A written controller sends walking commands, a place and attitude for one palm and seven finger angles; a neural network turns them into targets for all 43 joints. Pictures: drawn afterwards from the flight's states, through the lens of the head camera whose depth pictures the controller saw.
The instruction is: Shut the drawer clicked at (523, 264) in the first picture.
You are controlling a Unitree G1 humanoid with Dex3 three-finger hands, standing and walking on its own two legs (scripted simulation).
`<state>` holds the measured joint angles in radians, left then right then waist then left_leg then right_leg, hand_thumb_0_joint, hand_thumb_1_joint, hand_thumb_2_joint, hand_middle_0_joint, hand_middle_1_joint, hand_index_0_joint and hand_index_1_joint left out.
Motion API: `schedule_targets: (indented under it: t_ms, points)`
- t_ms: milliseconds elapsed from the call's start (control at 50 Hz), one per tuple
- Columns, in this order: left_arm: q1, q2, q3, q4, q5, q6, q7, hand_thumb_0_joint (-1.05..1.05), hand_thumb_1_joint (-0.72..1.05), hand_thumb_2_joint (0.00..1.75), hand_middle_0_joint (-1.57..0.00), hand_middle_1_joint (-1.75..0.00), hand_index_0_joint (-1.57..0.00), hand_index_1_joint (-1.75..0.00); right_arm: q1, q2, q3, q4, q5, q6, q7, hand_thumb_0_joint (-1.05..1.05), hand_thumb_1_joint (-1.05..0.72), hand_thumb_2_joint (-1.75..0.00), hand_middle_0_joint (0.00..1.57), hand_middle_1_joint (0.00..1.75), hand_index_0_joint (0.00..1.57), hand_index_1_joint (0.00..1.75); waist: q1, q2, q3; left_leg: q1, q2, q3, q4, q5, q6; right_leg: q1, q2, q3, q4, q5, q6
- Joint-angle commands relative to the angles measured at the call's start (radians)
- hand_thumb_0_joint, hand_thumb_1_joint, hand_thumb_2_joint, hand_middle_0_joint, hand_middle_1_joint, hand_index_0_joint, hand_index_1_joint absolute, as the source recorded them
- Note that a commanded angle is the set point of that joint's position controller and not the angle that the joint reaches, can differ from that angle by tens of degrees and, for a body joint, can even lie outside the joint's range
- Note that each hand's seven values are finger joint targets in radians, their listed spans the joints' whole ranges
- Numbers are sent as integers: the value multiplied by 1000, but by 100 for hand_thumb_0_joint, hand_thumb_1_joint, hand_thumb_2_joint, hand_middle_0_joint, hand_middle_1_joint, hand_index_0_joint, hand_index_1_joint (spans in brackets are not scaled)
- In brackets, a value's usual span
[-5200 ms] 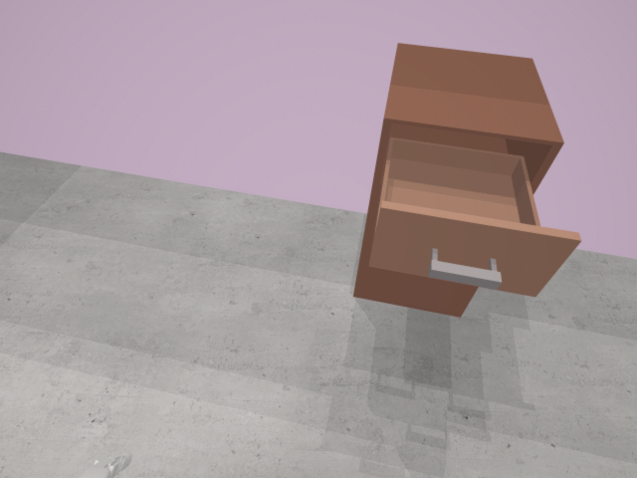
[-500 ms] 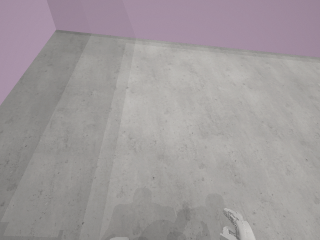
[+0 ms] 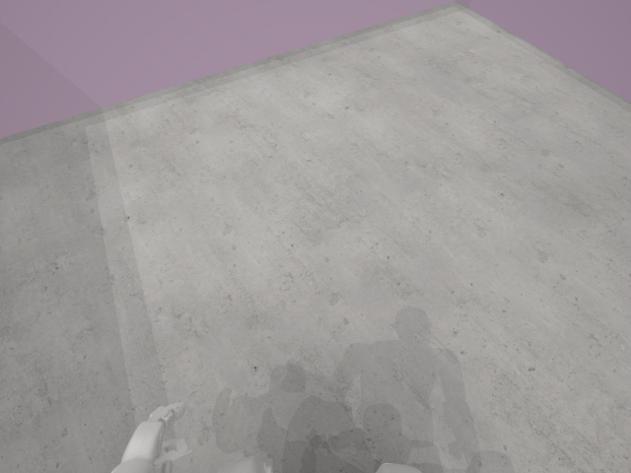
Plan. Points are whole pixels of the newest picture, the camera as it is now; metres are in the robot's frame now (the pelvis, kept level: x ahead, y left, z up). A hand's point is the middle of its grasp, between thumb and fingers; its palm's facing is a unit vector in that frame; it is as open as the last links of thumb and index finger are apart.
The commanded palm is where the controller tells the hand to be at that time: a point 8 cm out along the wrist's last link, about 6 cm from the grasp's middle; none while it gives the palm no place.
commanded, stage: turn to face it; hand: left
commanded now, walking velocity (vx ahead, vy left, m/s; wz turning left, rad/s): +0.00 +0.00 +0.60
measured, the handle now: out of the picture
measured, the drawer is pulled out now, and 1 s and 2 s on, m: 0.29 0.29 0.29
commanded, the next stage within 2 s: none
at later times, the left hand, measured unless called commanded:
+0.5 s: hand out of the picture +0.03 +0.22 -0.17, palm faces +0.21 -0.96 -0.18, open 7.3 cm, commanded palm none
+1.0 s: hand out of the picture -0.03 +0.17 -0.13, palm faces +0.46 -0.84 -0.27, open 7.4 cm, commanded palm none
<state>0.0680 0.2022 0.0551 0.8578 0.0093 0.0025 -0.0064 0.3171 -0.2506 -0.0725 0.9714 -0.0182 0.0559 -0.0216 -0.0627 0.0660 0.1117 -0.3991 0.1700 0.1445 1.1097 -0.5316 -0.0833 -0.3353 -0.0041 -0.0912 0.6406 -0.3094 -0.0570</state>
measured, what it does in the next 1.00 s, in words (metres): steps on the spot, turning left: left foot, then right foot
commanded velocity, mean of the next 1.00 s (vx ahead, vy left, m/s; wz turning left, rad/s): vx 0.00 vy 0.00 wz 0.60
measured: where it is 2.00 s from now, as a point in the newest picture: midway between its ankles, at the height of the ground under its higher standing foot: outside the picture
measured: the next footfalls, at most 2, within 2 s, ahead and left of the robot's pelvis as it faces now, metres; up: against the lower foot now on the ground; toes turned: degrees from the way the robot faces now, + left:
left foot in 0.36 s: +0.06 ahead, +0.12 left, +0.00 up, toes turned +12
right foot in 0.86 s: +0.03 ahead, -0.14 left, +0.00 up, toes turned +21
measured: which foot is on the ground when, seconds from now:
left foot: up 0.00-0.34, down 0.36-0.86, up 0.88-1.00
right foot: down 0.00-0.36, up 0.38-0.84, down 0.86-1.00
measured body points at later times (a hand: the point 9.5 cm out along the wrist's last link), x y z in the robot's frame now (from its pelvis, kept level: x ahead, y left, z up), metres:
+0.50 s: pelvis +0.00 +0.02 +0.01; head +0.03 +0.06 +0.46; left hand +0.02 +0.27 -0.15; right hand +0.07 -0.21 -0.13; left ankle +0.02 +0.11 -0.72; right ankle -0.01 -0.12 -0.66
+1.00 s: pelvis -0.03 -0.05 +0.02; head +0.00 -0.07 +0.47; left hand -0.06 +0.21 -0.11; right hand +0.14 -0.27 -0.14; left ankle -0.05 +0.09 -0.64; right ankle -0.01 -0.16 -0.72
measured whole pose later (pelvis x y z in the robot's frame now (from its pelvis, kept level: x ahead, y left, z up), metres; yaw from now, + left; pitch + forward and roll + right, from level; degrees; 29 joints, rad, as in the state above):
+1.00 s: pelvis -0.03 -0.05 +0.02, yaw +27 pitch +0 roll +1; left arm 0.21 0.17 0.04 0.90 0.01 0.03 0.02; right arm 0.23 -0.27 -0.12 0.93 -0.03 0.08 0.02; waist -0.03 0.04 0.03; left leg -0.58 -0.04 -0.03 1.09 -0.36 -0.06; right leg -0.16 -0.06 -0.08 0.47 -0.30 0.00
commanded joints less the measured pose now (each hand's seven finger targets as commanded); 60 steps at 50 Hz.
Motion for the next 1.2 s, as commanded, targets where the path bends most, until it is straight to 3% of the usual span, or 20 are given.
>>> schedule_targets:
  t_ms: [0, 120, 220, 300, 320, 340, 360, 380, 480, 680, 760, 800, 820, 840, 860, 880, 900, 940, 1080, 1180]
  points:
    - [70, 166, 45, -37, 2, -1, 36, 0, 90, 90, -20, -30, -20, -30, -10, -59, 1, -87, -5, -26, -2, 0, -90, -90, 20, 30, 20, 30, 43, -196, -199, -149, -7, -107, 91, 125, -17, 221, -247, 227, -257, 662, -108]
    - [107, 110, 12, 20, 11, -22, 34, 0, 90, 90, -20, -30, -20, -30, 38, 5, 21, -14, 1, -20, 1, 0, -90, -90, 20, 30, 20, 30, 32, -172, -171, -15, -65, -102, -159, 170, 5, 150, -207, 126, -298, 514, -93]
    - [134, 126, 23, 51, 14, -12, 41, 0, 90, 90, -20, -30, -20, -30, -37, 10, 19, -21, 6, -27, 6, 0, -90, -90, 20, 30, 20, 30, 70, -219, -88, 23, -86, -70, -328, 133, 17, 135, -285, 149, -310, 412, -116]
    - [134, 122, 36, 55, 8, 1, 45, 0, 90, 90, -20, -30, -20, -30, 6, 14, 12, -16, 3, -28, 10, 0, -90, -90, 20, 30, 20, 30, 45, -139, -63, 146, -83, -65, -527, 270, 36, 59, -293, 103, -214, 301, -56]
    - [144, 98, 37, 48, 4, 8, 44, 0, 90, 90, -20, -30, -20, -30, 39, -11, 6, -13, 2, -33, 13, 0, -90, -90, 20, 30, 20, 30, 34, -37, -84, 195, -34, -154, -632, 416, 67, 16, -242, 45, -115, 202, -3]
    - [169, 50, 33, 33, -2, 16, 40, 0, 90, 90, -20, -30, -20, -30, 53, -79, -7, -22, -5, -40, 10, 0, -90, -90, 20, 30, 20, 30, 40, 187, -82, 208, 132, -392, -723, 625, 158, -82, -122, -41, 41, -24, 74]
    - [123, 39, 27, 7, -1, 18, 41, 0, 90, 90, -20, -30, -20, -30, 65, -121, -15, -30, -13, -38, 6, 0, -90, -90, 20, 30, 20, 30, 19, 261, -65, 174, 249, -534, -821, 728, 265, -139, -48, -32, 263, -282, 101]
    - [96, 57, 30, 2, 8, 22, 40, 0, 90, 90, -20, -30, -20, -30, 56, -117, -17, -25, -14, -42, -1, 0, -90, -90, 20, 30, 20, 30, 18, 194, -74, 151, 236, -542, -844, 623, 294, -154, -64, 47, 417, -270, 91]
    - [118, 69, 46, 36, 12, 23, 21, 0, 90, 90, -20, -30, -20, -30, -50, -98, -17, -71, -3, -56, -9, 0, -90, -90, 20, 30, 20, 30, 51, 51, -157, 227, 77, -364, -816, 537, 222, -211, -71, 99, 501, -58, 119]
    - [84, 76, 41, 3, 3, 30, 28, 0, 90, 90, -20, -30, -20, -30, -27, -158, -50, -78, -8, -34, 5, 0, -90, -90, 20, 30, 20, 30, 12, 109, -188, 254, 49, -518, -803, 460, 250, -117, -22, 92, 210, -150, 138]
    - [168, 87, 43, 14, -6, 30, 33, 0, 90, 90, -20, -30, -20, -30, -91, -174, -63, -106, -12, -19, 13, 0, -90, -90, 20, 30, 20, 30, 46, 137, -202, 149, -2, -555, -809, 382, 218, 55, 17, 77, 13, -119, 114]
    - [262, 111, 53, 32, -7, 25, 37, 0, 90, 90, -20, -30, -20, -30, -137, -160, -66, -127, -7, -12, 19, 0, -90, -90, 20, 30, 20, 30, 96, 114, -200, 8, -61, -524, -779, 276, 159, 257, 14, 54, -224, 9, 98]
    - [300, 166, 66, 34, 4, 17, 44, 0, 90, 90, -20, -30, -20, -30, -134, -110, -64, -136, 1, -6, 24, 0, -90, -90, 20, 30, 20, 30, 113, -23, -200, -142, -141, -448, -637, 156, 102, 390, -112, 162, -373, -43, 55]
    - [271, 270, 81, 8, 24, 9, 51, 0, 90, 90, -20, -30, -20, -30, -120, -32, -52, -158, 6, -7, 23, 0, -90, -90, 20, 30, 20, 30, 119, -363, -155, -333, -277, -222, -311, 9, 17, 396, -424, 496, -501, -227, -46]
    - [171, 266, 63, -28, 13, 16, 55, 0, 90, 90, -20, -30, -20, -30, -156, -102, -61, -163, -12, -11, 24, 0, -90, -90, 20, 30, 20, 30, 98, -302, -88, -288, -210, -239, -114, -20, 32, 148, -504, 487, -504, -209, -76]
    - [64, 232, 52, -65, 13, 19, 56, 0, 90, 90, -20, -30, -20, -30, -127, -100, -63, -162, -13, -3, 32, 0, -90, -90, 20, 30, 20, 30, 39, -197, -56, -228, -197, -249, -14, 41, 38, 30, -469, 392, -501, -174, -83]
    - [32, 198, 53, -64, 9, 6, 51, 0, 90, 90, -20, -30, -20, -30, -124, -91, -63, -133, -16, 8, 38, 0, -90, -90, 20, 30, 20, 30, 28, -248, -22, -218, -173, -229, 45, 93, 36, 10, -376, 312, -473, -109, -43]
    - [39, 148, 28, -56, 6, -6, 41, 0, 90, 90, -20, -30, -20, -30, -92, -95, -57, -106, -13, 7, 47, 0, -90, -90, 20, 30, 20, 30, 13, -253, 13, -236, -158, -180, 124, 189, 14, 61, -287, 148, -396, 121, -17]
    - [236, 175, 31, -6, 16, -10, 42, 0, 90, 90, -20, -30, -20, -30, -225, -75, -35, -142, -3, 7, 50, 0, -90, -90, 20, 30, 20, 30, 101, -243, -43, -245, -127, -112, -12, 148, -14, 274, -335, 71, -303, 422, -48]
    - [254, 211, 43, 0, 24, -1, 39, 0, 90, 90, -20, -30, -20, -30, -278, -53, -15, -161, 4, -8, 54, 0, -90, -90, 20, 30, 20, 30, 125, -306, -90, -95, -137, -41, -294, 97, 10, 300, -357, 11, -223, 581, -48]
